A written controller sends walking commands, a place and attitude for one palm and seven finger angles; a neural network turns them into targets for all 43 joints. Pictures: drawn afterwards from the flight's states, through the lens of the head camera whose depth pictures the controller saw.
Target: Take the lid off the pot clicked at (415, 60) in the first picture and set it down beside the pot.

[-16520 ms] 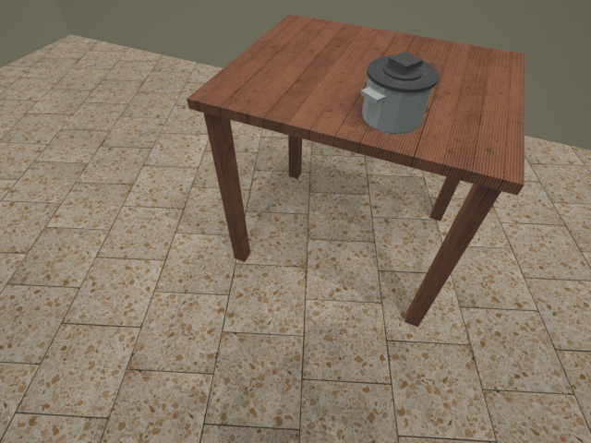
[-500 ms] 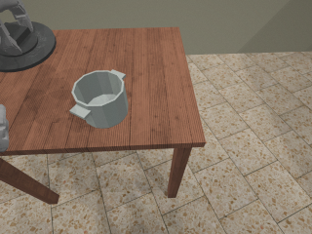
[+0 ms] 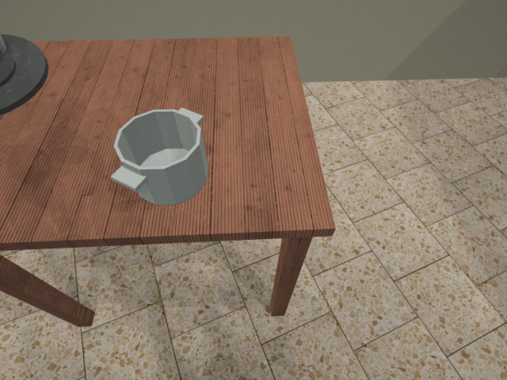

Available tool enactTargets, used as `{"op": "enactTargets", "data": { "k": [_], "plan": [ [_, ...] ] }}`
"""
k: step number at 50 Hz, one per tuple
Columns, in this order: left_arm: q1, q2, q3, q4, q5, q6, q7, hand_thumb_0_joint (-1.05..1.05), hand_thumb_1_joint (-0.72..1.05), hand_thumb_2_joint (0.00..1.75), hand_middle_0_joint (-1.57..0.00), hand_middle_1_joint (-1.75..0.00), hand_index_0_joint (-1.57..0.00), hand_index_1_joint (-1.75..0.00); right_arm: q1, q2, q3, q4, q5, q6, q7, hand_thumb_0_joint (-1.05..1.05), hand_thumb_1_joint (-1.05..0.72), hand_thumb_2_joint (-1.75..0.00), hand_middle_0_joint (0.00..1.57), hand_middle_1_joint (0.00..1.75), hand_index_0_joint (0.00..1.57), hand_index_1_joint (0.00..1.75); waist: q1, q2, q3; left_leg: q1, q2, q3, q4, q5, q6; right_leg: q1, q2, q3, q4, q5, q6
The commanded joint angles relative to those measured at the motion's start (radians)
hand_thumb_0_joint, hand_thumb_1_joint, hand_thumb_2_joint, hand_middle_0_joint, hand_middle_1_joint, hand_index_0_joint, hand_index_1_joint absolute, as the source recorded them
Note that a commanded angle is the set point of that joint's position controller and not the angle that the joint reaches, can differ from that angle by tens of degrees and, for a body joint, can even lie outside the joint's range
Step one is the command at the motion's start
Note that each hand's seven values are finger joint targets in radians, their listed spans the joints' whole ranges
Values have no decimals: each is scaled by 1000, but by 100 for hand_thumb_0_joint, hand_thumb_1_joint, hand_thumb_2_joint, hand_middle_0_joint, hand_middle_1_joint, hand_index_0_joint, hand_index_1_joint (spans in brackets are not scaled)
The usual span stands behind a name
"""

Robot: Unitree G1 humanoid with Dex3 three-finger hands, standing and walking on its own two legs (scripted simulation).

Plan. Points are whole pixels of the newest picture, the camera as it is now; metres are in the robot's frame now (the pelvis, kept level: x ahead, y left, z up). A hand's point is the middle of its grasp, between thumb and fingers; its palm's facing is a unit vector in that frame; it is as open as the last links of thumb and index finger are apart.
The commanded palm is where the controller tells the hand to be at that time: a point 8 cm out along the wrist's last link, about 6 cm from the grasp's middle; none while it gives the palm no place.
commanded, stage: move the lid sideways beside the pot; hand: left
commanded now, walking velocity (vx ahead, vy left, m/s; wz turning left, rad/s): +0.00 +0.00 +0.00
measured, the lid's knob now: out of the picture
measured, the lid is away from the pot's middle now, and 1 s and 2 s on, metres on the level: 0.20 0.21 0.23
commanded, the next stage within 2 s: lower the lid onto the table in 0.40 s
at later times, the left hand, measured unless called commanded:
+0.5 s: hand out of the picture +0.46 +0.37 +0.27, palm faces -0.26 -0.16 -0.95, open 8.9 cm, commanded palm +0.47 +0.37 +0.34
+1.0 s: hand out of the picture +0.47 +0.34 +0.24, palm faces -0.31 -0.20 -0.93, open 8.9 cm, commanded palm +0.48 +0.36 +0.30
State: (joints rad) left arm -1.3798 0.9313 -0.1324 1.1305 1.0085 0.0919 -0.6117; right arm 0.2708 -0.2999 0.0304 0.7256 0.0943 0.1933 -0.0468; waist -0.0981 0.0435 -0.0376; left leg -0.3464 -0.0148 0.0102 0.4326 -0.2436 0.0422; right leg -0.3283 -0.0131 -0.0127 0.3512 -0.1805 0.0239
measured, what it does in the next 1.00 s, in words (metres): stands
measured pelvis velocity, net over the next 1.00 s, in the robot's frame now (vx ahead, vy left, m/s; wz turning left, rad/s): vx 0.00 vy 0.00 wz -0.01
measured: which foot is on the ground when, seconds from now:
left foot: down 0.00-1.00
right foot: down 0.00-1.00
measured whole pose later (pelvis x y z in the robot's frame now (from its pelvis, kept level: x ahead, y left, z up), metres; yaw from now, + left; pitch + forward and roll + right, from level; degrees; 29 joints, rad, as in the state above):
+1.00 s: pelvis +0.00 +0.00 +0.00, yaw +0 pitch +10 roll -2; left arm -1.38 0.95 -0.10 1.22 1.02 0.12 -0.60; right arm 0.29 -0.31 0.04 0.72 0.10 0.17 -0.05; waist -0.12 0.05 -0.03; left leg -0.38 -0.01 0.01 0.48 -0.27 0.05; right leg -0.36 -0.01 -0.01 0.38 -0.20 0.03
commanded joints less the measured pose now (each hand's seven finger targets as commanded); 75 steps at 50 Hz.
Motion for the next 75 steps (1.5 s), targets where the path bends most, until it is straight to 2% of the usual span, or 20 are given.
{"op": "enactTargets", "data": {
  "k": [1,4,10,13,19,21,26,30,32,35,36,39,41,44,50,53,59,62,68,75],
  "plan": [
    [-543,276,69,-233,15,-10,56,0,49,99,-68,-111,-75,-112,55,-169,-54,-78,-8,-20,-13,0,-90,-90,20,30,20,30,-7,108,-444,276,2,-15,30,548,17,122,48,-22,16,266,-46],
    [-491,246,37,-172,4,-6,51,0,49,99,-68,-111,-75,-112,58,-176,-50,-72,2,-19,-16,0,-90,-90,20,30,20,30,-14,102,-375,244,5,-10,18,523,13,98,50,-31,5,257,-50],
    [-523,373,120,-210,28,-23,59,0,49,99,-68,-111,-75,-112,71,-178,-47,-73,-8,-14,-18,0,-90,-90,20,30,20,30,0,111,-465,259,5,-9,40,591,19,148,48,-20,27,294,-43],
    [-489,347,91,-141,26,-20,56,0,49,99,-68,-111,-75,-112,77,-179,-45,-71,1,-10,-19,0,-90,-90,20,30,20,30,-11,73,-391,213,9,-1,31,508,20,129,47,-25,18,258,-40],
    [-530,282,34,-197,15,-15,49,0,49,99,-68,-111,-75,-112,83,-181,-50,-71,6,-16,-18,0,-90,-90,20,30,20,30,-18,152,-409,287,16,-18,39,603,9,79,53,-35,9,262,-47],
    [-567,323,77,-239,25,-15,54,0,49,99,-68,-111,-75,-112,98,-180,-54,-67,-3,-23,-16,0,-90,-90,20,30,20,30,-14,169,-463,339,17,-30,59,667,6,76,57,-30,15,271,-43],
    [-542,262,36,-123,18,19,44,0,49,99,-68,-111,-75,-112,102,-178,-50,-51,0,-29,-9,0,-90,-90,20,30,20,30,-27,133,-397,289,9,-27,57,626,5,66,58,-39,18,266,-43],
    [-583,275,43,-188,21,43,42,0,49,99,-68,-111,-75,-112,108,-182,-51,-56,-6,-39,-3,0,-90,-90,20,30,20,30,-20,143,-463,309,9,-30,50,653,-2,91,55,-36,25,292,-42],
    [-552,215,-2,-113,22,51,44,0,49,99,-68,-111,-75,-112,111,-175,-48,-54,-2,-45,-4,0,-90,-90,20,30,20,30,-32,115,-396,281,9,-28,54,616,2,63,57,-41,21,273,-41],
    [-578,298,67,-200,27,48,51,0,49,99,-68,-111,-75,-112,108,-183,-52,-64,-11,-47,-5,0,-90,-90,20,30,20,30,-14,122,-491,301,4,-25,58,640,5,114,52,-28,36,308,-39],
    [-559,333,95,-177,37,40,59,0,49,99,-68,-111,-75,-112,109,-177,-50,-70,-9,-49,-7,0,-90,-90,20,30,20,30,-8,106,-484,284,0,-26,70,659,10,128,52,-28,45,328,-40],
    [-492,256,33,-109,19,43,55,0,49,99,-68,-111,-75,-112,101,-178,-49,-71,1,-48,-7,0,-90,-90,20,30,20,30,-18,85,-400,237,0,-15,55,577,9,104,51,-34,36,294,-42],
    [-525,349,99,-161,33,32,64,0,49,99,-68,-111,-75,-112,97,-180,-47,-80,-4,-41,-9,0,-90,-90,20,30,20,30,-7,81,-452,225,-4,-13,61,572,17,142,47,-23,50,310,-39],
    [-517,269,42,-156,16,33,62,0,49,99,-68,-111,-75,-112,93,-179,-51,-81,2,-41,-10,0,-90,-90,20,30,20,30,-16,112,-428,244,3,-18,60,590,10,106,48,-30,46,301,-43],
    [-513,341,87,-143,26,19,73,0,49,99,-68,-111,-75,-112,108,-183,-48,-71,-3,-42,-19,0,-90,-90,20,30,20,30,-17,82,-449,206,-4,-6,64,513,24,138,48,-18,52,299,-37],
    [-483,293,47,-76,19,21,73,0,49,99,-68,-111,-75,-112,116,-182,-48,-62,1,-46,-23,0,-90,-90,20,30,20,30,-32,67,-382,179,-3,-3,57,439,26,100,50,-26,41,254,-37],
    [-531,293,56,-169,7,9,78,0,49,99,-68,-111,-75,-112,130,-188,-57,-54,0,-58,-22,0,-90,-90,20,30,20,30,-27,175,-466,290,4,-28,83,608,7,66,60,-31,48,291,-45],
    [-445,297,70,-73,14,6,79,0,49,99,-68,-111,-75,-112,147,-185,-54,-47,-3,-58,-21,0,-90,-90,20,30,20,30,-31,101,-422,233,1,-21,91,561,13,63,61,-32,55,277,-37],
    [-467,268,42,-73,5,3,81,0,49,99,-68,-111,-75,-112,149,-189,-54,-40,0,-54,-24,0,-90,-90,20,30,20,30,-43,105,-388,210,2,-23,82,467,12,25,62,-37,51,222,-39],
    [-521,299,74,-141,9,-22,92,0,49,99,-68,-111,-75,-112,169,-190,-60,-37,-4,-65,-29,0,-90,-90,20,30,20,30,-36,181,-494,307,14,-52,120,651,-14,-3,71,-42,76,256,-40]
  ]
}}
